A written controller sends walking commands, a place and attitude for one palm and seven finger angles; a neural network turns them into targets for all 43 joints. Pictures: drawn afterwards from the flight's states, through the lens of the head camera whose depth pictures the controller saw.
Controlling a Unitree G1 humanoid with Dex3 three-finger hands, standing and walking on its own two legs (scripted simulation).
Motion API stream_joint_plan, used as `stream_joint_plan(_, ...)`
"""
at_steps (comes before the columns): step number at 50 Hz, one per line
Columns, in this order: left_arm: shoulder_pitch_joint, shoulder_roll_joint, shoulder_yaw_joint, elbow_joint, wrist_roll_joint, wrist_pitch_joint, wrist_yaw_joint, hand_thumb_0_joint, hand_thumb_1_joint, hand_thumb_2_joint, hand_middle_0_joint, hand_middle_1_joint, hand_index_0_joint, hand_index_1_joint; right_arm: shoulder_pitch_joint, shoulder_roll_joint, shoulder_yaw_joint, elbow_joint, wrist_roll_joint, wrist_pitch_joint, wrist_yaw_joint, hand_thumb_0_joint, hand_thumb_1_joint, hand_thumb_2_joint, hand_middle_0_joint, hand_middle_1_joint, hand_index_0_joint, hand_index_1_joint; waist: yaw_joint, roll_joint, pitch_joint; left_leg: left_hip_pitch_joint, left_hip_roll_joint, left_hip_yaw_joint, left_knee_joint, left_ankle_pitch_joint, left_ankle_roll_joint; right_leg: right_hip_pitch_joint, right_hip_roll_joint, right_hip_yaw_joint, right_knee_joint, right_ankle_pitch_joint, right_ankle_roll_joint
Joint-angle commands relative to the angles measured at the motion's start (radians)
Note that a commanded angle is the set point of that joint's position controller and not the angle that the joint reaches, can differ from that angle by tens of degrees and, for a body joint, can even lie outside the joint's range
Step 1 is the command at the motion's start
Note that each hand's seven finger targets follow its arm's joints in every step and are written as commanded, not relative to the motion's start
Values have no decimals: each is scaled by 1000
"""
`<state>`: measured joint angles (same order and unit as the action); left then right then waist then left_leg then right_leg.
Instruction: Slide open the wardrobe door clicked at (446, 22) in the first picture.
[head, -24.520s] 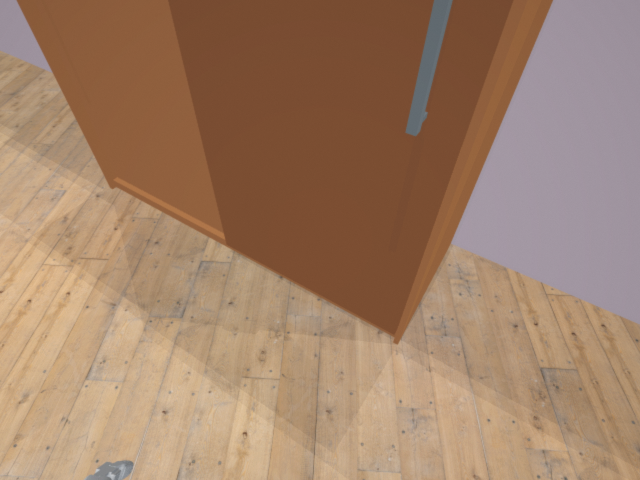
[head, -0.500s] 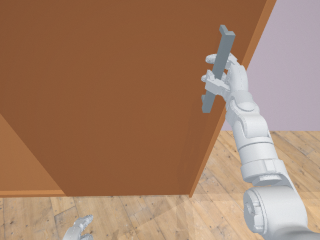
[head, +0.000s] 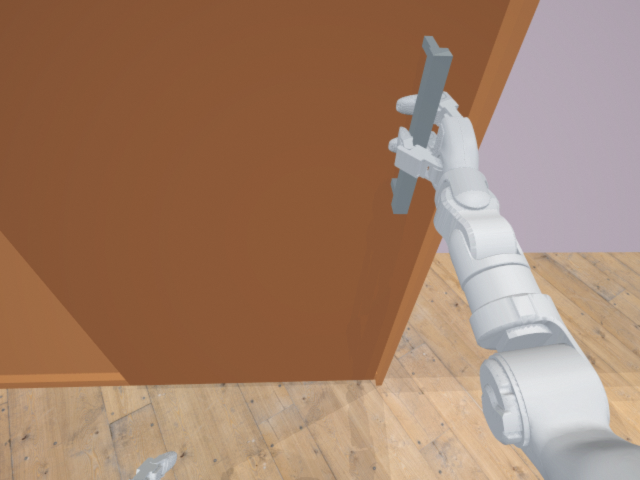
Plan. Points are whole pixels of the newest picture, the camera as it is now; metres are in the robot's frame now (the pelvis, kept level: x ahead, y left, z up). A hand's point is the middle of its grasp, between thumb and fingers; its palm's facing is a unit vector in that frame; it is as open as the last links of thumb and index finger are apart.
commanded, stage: step sideways, sliding the door along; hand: right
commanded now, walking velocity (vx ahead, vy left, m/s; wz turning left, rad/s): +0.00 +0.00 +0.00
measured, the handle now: (413, 134) +0.51 -0.09 +0.19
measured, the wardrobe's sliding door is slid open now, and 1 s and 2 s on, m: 0.01 0.03 0.28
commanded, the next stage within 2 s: none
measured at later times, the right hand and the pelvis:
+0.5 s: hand (391, 153) +0.46 -0.06 +0.19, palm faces +0.11 +0.99 -0.07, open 6.0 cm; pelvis +0.00 +0.06 -0.01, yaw +1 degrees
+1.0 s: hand (377, 152) +0.47 -0.04 +0.19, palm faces +0.29 +0.95 -0.09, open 6.2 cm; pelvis +0.05 +0.19 -0.01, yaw +1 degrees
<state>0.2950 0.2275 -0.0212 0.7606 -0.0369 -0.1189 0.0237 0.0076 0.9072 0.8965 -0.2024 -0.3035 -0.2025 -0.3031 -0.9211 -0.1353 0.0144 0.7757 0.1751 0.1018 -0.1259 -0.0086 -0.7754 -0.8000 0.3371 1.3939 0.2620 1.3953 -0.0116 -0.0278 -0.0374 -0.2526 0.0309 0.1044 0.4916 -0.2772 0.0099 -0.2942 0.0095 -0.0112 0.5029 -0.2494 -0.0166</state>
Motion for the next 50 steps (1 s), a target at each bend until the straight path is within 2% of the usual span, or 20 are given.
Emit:
stream_joint_plan(1, -42, 114, 33, -113, -7, -49, 4, 0, 900, 900, -200, -300, -200, -300, -624, 213, 147, -257, 18, -87, 102, 0, -900, -900, 450, 1400, 450, 1400, 123, 39, -306, -91, -54, -38, -46, 267, 20, 306, -24, 67, -27, 278, 5)
stream_joint_plan(2, -38, 117, 33, -108, -7, -51, 6, 0, 900, 900, -200, -300, -200, -300, -652, 187, 126, -261, 18, -90, 99, 0, -900, -900, 450, 1400, 450, 1400, 124, 41, -314, -86, -54, -38, -47, 269, 21, 303, -23, 67, -28, 276, 6)
stream_joint_plan(3, -47, 175, 57, -114, -4, -26, 37, 0, 900, 900, -200, -300, -200, -300, -568, -358, -194, -252, -83, -172, 53, 0, -900, -900, 450, 1400, 450, 1400, 40, 30, -271, -72, 0, -90, -51, 155, -14, 182, -107, 47, -17, 224, -42)
stream_joint_plan(5, -68, 137, 51, -128, -4, -6, 48, 0, 900, 900, -200, -300, -200, -300, -504, -152, -42, -231, -83, -231, 68, 0, -900, -900, 450, 1400, 450, 1400, 57, 47, -254, -24, 6, -76, -24, 136, -21, 158, -124, 53, -38, 129, -41)
stream_joint_plan(11, -117, 129, 71, -179, 7, 23, 77, 0, 900, 900, -200, -300, -200, -300, -506, -177, -52, -344, -48, -268, 83, 0, -900, -900, 450, 1400, 450, 1400, 59, -82, -246, -166, -35, -108, 297, -142, -11, 270, -388, 297, -65, 194, -187)
stream_joint_plan(13, -144, 128, 67, -193, 3, 36, 71, 0, 900, 900, -200, -300, -200, -300, -535, -151, -24, -398, -45, -267, 85, 0, -900, -900, 450, 1400, 450, 1400, 52, -100, -206, -130, -27, -117, 269, -179, 6, 216, -404, 267, -25, 187, -188)
stream_joint_plan(15, -151, 130, 68, -200, -5, 37, 71, 0, 900, 900, -200, -300, -200, -300, -529, -132, -9, -443, -45, -271, 84, 0, -900, -900, 450, 1400, 450, 1400, 49, -108, -224, -38, -32, -101, 152, -83, 19, 197, -355, 176, 75, 263, -151)
stream_joint_plan(17, -154, 115, 69, -202, -16, 35, 72, 0, 900, 900, -200, -300, -200, -300, -499, -129, -4, -458, -60, -266, 79, 0, -900, -900, 450, 1400, 450, 1400, 45, 31, -255, 142, 53, -172, -6, 188, 54, 61, -223, 8, 268, 235, -74)
stream_joint_plan(18, -163, 94, 69, -207, -18, 39, 72, 0, 900, 900, -200, -300, -200, -300, -470, -154, -19, -436, -77, -260, 73, 0, -900, -900, 450, 1400, 450, 1400, 32, 265, -236, 210, 180, -380, -110, 318, 112, -89, -93, -68, 445, 8, -4)
stream_joint_plan(19, -201, 101, 76, -213, -22, 33, 76, 0, 900, 900, -200, -300, -200, -300, -442, -178, -48, -438, -80, -251, 68, 0, -900, -900, 450, 1400, 450, 1400, 1, 378, -193, 284, 265, -537, -142, 543, 172, -262, -21, -17, 623, -305, 14)
stream_joint_plan(21, -196, 63, 56, -190, -11, 15, 74, 0, 900, 900, -200, -300, -200, -300, -492, -75, 38, -536, -89, -275, 66, 0, -900, -900, 450, 1400, 450, 1400, 15, 172, -169, 384, 273, -437, -30, 831, 201, -327, -44, 25, 661, -306, 24)
stream_joint_plan(26, -203, 59, 65, -206, 16, 25, 77, 0, 900, 900, -200, -300, -200, -300, -487, -46, 74, -697, -112, -325, 68, 0, -900, -900, 450, 1400, 450, 1400, 18, 145, -278, 356, 163, -204, 85, 894, 132, -41, -50, -121, 155, -48, 34)
stream_joint_plan(28, -167, 85, 89, -201, 7, 23, 73, 0, 900, 900, -200, -300, -200, -300, -515, -7, 127, -756, -100, -347, 70, 0, -900, -900, 450, 1400, 450, 1400, 72, 71, -377, 18, 101, -122, 330, 689, 17, 439, -195, -14, -109, 328, -39)
stream_joint_plan(29, -176, 148, 114, -225, 3, 23, 54, 0, 900, 900, -200, -300, -200, -300, -491, 43, 165, -780, -74, -351, 80, 0, -900, -900, 450, 1400, 450, 1400, 72, -191, -420, -349, -8, -120, 622, 37, -40, 712, -510, 348, -32, 828, -185)
stream_joint_plan(30, -200, 127, 112, -222, 3, 28, 11, 0, 900, 900, -200, -300, -200, -300, -517, 60, 153, -776, -60, -352, 90, 0, -900, -900, 450, 1400, 450, 1400, 54, -137, -470, -382, -13, -246, 850, -267, -1, 751, -620, 401, 30, 968, -252)
stream_joint_plan(31, -206, 121, 122, -212, -3, 19, -3, 0, 900, 900, -200, -300, -200, -300, -581, 1, 118, -842, -73, -356, 88, 0, -900, -900, 450, 1400, 450, 1400, 71, -29, -403, -508, 6, -241, 888, -269, 19, 769, -619, 364, 38, 955, -249)
stream_joint_plan(37, -220, 133, 128, -216, -10, 39, -13, 0, 900, 900, -200, -300, -200, -300, -515, 35, 155, -809, -101, -301, 116, 0, -900, -900, 450, 1400, 450, 1400, 61, -155, -279, -389, 46, -86, 688, -65, -37, 473, -435, 50, -34, 586, -132)
stream_joint_plan(46, -222, 103, 97, -275, -17, -8, -11, 0, 900, 900, -200, -300, -200, -300, -373, -53, 100, -842, -76, -305, 112, 0, -900, -900, 450, 1400, 450, 1400, 62, -372, -264, -144, -31, 28, 244, -45, -47, 497, -386, -83, 43, 847, -50)
stream_joint_plan(49, -241, 91, 84, -280, -37, -25, -7, 0, 900, 900, -200, -300, -200, -300, -269, -129, 40, -875, -85, -308, 99, 0, -900, -900, 450, 1400, 450, 1400, 31, -253, -265, 75, -47, 25, -48, 264, -43, 404, -314, -94, 224, 680, -60)
stream_joint_plan(50, -234, 64, 75, -285, -47, -28, -5, 0, 900, 900, -200, -300, -200, -300, -252, -153, 31, -908, -95, -308, 93, 0, -900, -900, 450, 1400, 450, 1400, 30, -91, -286, 203, 38, -32, -100, 600, -24, 284, -236, -95, 343, 491, -20)
